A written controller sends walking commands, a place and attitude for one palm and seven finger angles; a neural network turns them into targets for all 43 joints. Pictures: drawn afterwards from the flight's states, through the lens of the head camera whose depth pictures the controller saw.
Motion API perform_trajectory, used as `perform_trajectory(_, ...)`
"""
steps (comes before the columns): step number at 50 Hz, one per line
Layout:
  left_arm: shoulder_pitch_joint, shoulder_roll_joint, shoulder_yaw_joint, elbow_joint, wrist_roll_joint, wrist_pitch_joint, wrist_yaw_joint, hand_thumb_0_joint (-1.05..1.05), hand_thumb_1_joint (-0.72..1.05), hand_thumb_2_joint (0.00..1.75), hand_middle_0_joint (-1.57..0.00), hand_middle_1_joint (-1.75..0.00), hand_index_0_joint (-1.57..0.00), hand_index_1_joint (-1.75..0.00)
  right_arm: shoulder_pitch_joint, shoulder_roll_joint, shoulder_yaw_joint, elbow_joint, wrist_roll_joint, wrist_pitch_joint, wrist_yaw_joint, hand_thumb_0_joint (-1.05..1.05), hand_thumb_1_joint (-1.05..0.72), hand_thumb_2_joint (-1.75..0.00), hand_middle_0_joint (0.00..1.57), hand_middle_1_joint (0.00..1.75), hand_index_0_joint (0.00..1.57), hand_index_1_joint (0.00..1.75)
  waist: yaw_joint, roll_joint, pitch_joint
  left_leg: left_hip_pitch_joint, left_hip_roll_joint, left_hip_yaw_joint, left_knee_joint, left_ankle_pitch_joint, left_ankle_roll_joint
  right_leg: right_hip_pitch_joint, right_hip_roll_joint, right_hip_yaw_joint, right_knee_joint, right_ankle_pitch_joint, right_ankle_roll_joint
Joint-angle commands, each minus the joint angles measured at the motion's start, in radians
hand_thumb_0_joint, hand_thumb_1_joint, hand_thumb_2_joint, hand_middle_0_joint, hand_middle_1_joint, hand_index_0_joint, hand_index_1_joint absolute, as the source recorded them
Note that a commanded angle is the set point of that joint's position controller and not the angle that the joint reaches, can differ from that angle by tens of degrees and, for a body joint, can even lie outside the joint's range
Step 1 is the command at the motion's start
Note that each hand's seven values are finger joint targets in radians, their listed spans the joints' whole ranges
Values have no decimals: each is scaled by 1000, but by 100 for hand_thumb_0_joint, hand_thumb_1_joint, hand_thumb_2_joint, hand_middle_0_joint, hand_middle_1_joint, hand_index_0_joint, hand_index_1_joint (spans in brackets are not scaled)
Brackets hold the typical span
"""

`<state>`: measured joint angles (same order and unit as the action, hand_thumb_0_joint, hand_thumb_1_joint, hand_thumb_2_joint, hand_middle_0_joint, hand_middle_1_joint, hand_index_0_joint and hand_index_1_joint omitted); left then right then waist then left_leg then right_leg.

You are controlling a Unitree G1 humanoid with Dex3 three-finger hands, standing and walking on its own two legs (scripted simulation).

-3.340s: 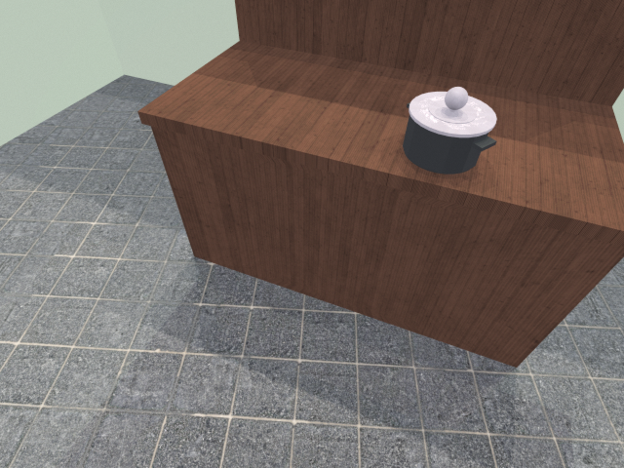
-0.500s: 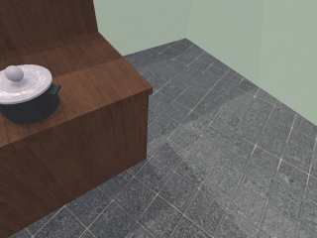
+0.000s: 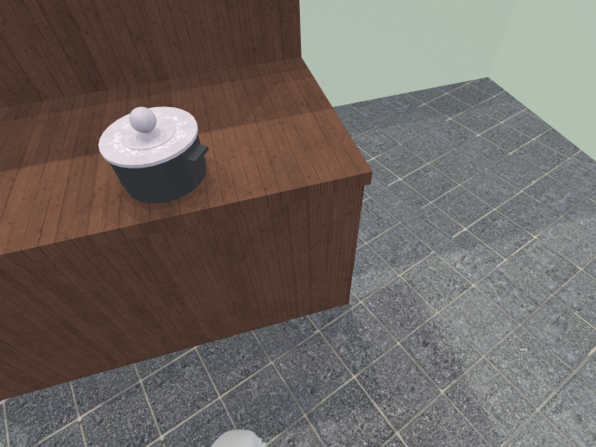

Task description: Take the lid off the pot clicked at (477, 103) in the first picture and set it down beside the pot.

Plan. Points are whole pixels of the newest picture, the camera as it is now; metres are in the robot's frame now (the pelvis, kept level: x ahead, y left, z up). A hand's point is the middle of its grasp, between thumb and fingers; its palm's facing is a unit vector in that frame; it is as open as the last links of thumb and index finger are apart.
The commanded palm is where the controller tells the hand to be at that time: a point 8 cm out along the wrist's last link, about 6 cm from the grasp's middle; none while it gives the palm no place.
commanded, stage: turn to face it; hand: left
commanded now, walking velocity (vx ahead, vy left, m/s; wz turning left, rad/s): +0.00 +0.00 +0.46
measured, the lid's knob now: (143, 120) +0.69 +0.35 +0.06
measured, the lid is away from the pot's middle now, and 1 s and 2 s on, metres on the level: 0.00 0.00 0.00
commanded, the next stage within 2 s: take the last steps up to it in 0.44 s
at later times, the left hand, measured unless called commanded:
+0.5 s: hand out of the picture -0.01 +0.25 -0.17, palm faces +0.26 -0.93 -0.25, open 7.4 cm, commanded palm none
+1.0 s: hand out of the picture -0.04 +0.13 -0.16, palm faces +0.37 -0.91 -0.18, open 7.3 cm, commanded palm none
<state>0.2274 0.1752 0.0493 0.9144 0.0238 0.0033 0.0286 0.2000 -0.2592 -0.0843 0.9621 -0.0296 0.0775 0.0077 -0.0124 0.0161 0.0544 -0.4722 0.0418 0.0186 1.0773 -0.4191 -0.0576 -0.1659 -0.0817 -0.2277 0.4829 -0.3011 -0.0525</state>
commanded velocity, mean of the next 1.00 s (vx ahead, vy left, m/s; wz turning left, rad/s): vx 0.14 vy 0.00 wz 0.18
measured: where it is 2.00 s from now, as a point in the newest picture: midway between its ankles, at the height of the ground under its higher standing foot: (280, 443)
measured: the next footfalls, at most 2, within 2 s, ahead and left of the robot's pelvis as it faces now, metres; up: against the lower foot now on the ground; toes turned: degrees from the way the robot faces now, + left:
left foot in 0.20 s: +0.03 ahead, +0.14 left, +0.00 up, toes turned +11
right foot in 0.66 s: +0.06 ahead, -0.08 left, +0.00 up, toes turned +11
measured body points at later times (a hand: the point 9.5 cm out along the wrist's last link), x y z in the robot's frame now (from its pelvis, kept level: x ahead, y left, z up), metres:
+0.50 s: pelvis +0.00 +0.03 +0.00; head +0.01 +0.05 +0.45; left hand -0.02 +0.30 -0.15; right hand +0.14 -0.17 -0.14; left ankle -0.01 +0.13 -0.74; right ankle +0.02 -0.12 -0.68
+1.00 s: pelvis +0.07 +0.01 +0.00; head +0.09 -0.01 +0.45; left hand -0.05 +0.18 -0.14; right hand +0.15 -0.22 -0.16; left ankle +0.06 +0.18 -0.67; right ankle +0.02 -0.09 -0.74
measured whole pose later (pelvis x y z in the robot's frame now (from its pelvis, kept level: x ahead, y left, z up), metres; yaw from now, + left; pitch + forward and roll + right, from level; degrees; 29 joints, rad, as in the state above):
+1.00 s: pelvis +0.07 +0.01 +0.00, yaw +16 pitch +0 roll +1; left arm 0.47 0.08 0.02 1.09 0.03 -0.07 0.02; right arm 0.29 -0.21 -0.07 1.06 -0.03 0.03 0.01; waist 0.02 0.04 0.01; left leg -0.53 0.08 0.02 0.97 -0.22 -0.01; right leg -0.01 0.00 -0.10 0.29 -0.29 -0.04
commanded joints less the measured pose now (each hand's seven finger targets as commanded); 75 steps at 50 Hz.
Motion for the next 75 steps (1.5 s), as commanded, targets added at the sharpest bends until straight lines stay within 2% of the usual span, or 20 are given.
perform_trajectory(1, 94, 199, 46, -39, 4, -9, 7, 0, 90, 90, -20, -30, -20, -30, -101, -20, 8, -107, 8, -23, 10, 0, -90, -90, 20, 30, 20, 30, 51, -185, -36, -42, -4, 48, -146, -13, 6, 109, -265, 149, -109, 616, -95)
perform_trajectory(5, 100, 226, 53, -35, 9, 0, 5, 0, 90, 90, -20, -30, -20, -30, -111, -22, 19, -127, 13, -34, 10, 0, -90, -90, 20, 30, 20, 30, 57, -220, -69, 77, -24, 88, -323, -19, 34, 110, -277, 126, -58, 662, -80)
perform_trajectory(8, 79, 234, 54, -23, -3, 5, -3, 0, 90, 90, -20, -30, -20, -30, -13, -60, 12, -110, 9, -45, 4, 0, -90, -90, 20, 30, 20, 30, -10, -163, -114, 320, -34, 94, -591, 198, 59, 11, -248, 61, 122, 580, -5)
perform_trajectory(9, 74, 205, 50, -36, -12, 7, -8, 0, 90, 90, -20, -30, -20, -30, 61, -143, -7, -100, 2, -58, -1, 0, -90, -90, 20, 30, 20, 30, -55, 16, -178, 503, 104, -69, -679, 416, 116, -147, -186, 20, 322, 351, 56)
perform_trajectory(10, 45, 135, 27, -79, -16, 10, -13, 0, 90, 90, -20, -30, -20, -30, 104, -251, -30, -99, 5, -63, -10, 0, -90, -90, 20, 30, 20, 30, -73, 299, -170, 573, 363, -422, -730, 871, 259, -410, -30, 46, 553, -329, 131)
perform_trajectory(11, 20, 164, 27, -81, -7, 25, -3, 0, 90, 90, -20, -30, -20, -30, 112, -256, -24, -81, 15, -53, -15, 0, -90, -90, 20, 30, 20, 30, -66, 169, -165, 506, 398, -368, -707, 890, 319, -403, -40, 180, 635, -371, 110)
perform_trajectory(16, 74, 159, 36, -2, -4, 38, -12, 0, 90, 90, -20, -30, -20, -30, -78, -131, 18, -125, 15, -63, -29, 0, -90, -90, 20, 30, 20, 30, 25, 150, -43, 289, 179, -164, -761, 594, 220, -355, -25, 220, 693, -78, 124)
perform_trajectory(27, 8, 98, 19, -21, -10, 31, -1, 0, 90, 90, -20, -30, -20, -30, 11, -117, 7, -80, 3, -54, -28, 0, -90, -90, 20, 30, 20, 30, -7, 140, -41, 272, 182, -280, -780, 360, 252, -223, 33, 199, 312, -137, 113)
perform_trajectory(31, 156, 92, 18, 35, 0, -1, -10, 0, 90, 90, -20, -30, -20, -30, 7, -79, 11, -65, 8, -58, -23, 0, -90, -90, 20, 30, 20, 30, 57, 45, -81, 77, 93, -244, -681, -65, 182, 119, 57, 183, -53, -3, 97)
perform_trajectory(33, 224, 243, 46, 33, 17, -16, -1, 0, 90, 90, -20, -30, -20, -30, 4, 35, 31, -99, 19, -60, -16, 0, -90, -90, 20, 30, 20, 30, 94, -388, 0, -235, -104, -27, -218, -178, 71, 179, -328, 706, -375, -402, -46)
perform_trajectory(34, 214, 231, 39, 22, 1, -16, 2, 0, 90, 90, -20, -30, -20, -30, -39, -39, 13, -104, -1, -60, -9, 0, -90, -90, 20, 30, 20, 30, 92, -251, 69, -223, -48, -79, -90, -128, 80, 23, -359, 721, -431, -499, -95)
perform_trajectory(37, 107, 125, 22, 26, -5, -51, -2, 0, 90, 90, -20, -30, -20, -30, 47, -30, 3, -25, -8, -65, 9, 0, -90, -90, 20, 30, 20, 30, 7, -160, 109, -176, 3, -69, 28, 101, 78, -34, -224, 503, -384, -258, -58)
perform_trajectory(40, 157, 89, 11, 50, -8, -72, -6, 0, 90, 90, -20, -30, -20, -30, 86, 10, 7, 11, -3, -72, 12, 0, -90, -90, 20, 30, 20, 30, 4, -108, 77, -167, 10, -32, 34, 201, 57, 27, -165, 341, -349, 5, -54)
perform_trajectory(53, 326, 81, 6, 194, 9, -82, 4, 0, 90, 90, -20, -30, -20, -30, -117, 75, 29, -20, 10, -110, 19, 0, -90, -90, 20, 30, 20, 30, 67, -184, 88, -61, 13, 76, -342, 139, 72, 112, -193, 291, -261, 439, -102)
perform_trajectory(57, 290, 76, 10, 210, -6, -78, 2, 0, 90, 90, -20, -30, -20, -30, 132, 37, 26, 61, 5, -138, -9, 0, -90, -90, 20, 30, 20, 30, -47, -116, -62, 346, -60, 106, -615, 259, 113, 80, -94, 199, 93, 655, -42)
perform_trajectory(58, 322, 43, 5, 202, -11, -74, -4, 0, 90, 90, -20, -30, -20, -30, 249, -47, 5, 86, -1, -143, -20, 0, -90, -90, 20, 30, 20, 30, -86, -7, -148, 577, 93, -66, -597, 311, 157, -111, -42, 170, 291, 376, -11)
perform_trajectory(59, 315, -6, -5, 177, -21, -76, -9, 0, 90, 90, -20, -30, -20, -30, 328, -143, -16, 92, -6, -144, -29, 0, -90, -90, 20, 30, 20, 30, -97, 210, -204, 724, 353, -429, -703, 451, 271, -358, 76, 116, 565, -205, 28)
perform_trajectory(60, 270, 23, 1, 158, -11, -70, -3, 0, 90, 90, -20, -30, -20, -30, 321, -148, -11, 91, 7, -130, -35, 0, -90, -90, 20, 30, 20, 30, -87, 142, -181, 663, 400, -473, -767, 467, 324, -408, 59, 209, 714, -288, 9)
perform_trajectory(66, 224, -12, 11, 156, -2, -29, -21, 0, 90, 90, -20, -30, -20, -30, 96, 22, 39, 50, 16, -160, -42, 0, -90, -90, 20, 30, 20, 30, 36, 98, 2, 281, 228, -82, -832, 653, 261, -341, -29, 229, 670, -45, 48)
perform_trajectory(75, 95, 8, 8, 79, 2, -25, -24, 0, 90, 90, -20, -30, -20, -30, 74, -28, 32, 35, 1, -129, -40, 0, -90, -90, 20, 30, 20, 30, 35, 67, 26, 261, 183, -17, -703, 646, 214, -126, 28, 145, 138, 114, 54)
